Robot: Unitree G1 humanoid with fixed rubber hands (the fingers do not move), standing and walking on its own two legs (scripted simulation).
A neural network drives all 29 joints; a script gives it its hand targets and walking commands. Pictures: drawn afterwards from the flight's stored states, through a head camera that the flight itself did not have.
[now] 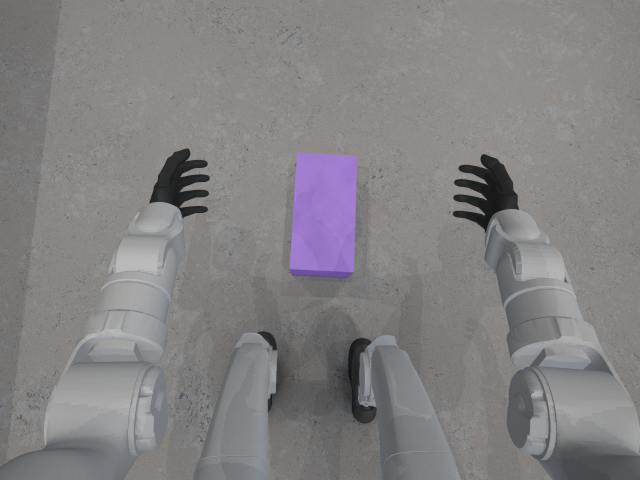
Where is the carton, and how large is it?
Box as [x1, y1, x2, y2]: [290, 153, 356, 277]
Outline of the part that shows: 297,153 290,255 291,273 293,275 348,277 353,272 356,156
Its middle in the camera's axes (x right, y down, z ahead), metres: +0.01 -0.05 +1.02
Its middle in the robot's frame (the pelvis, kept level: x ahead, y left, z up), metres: +0.54 -0.02 -0.60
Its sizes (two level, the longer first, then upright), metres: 0.296 0.153 0.141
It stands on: the floor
